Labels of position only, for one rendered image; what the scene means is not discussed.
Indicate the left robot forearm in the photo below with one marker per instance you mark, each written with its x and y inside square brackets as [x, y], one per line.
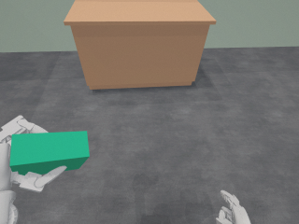
[9, 213]

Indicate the sponge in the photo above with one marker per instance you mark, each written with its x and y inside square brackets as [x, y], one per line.
[40, 153]

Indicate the left robot hand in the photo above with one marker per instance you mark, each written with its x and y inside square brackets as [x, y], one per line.
[31, 181]

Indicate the table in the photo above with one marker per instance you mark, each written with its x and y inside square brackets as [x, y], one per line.
[125, 44]

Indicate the right robot hand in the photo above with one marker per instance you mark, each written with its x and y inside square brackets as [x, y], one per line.
[238, 214]

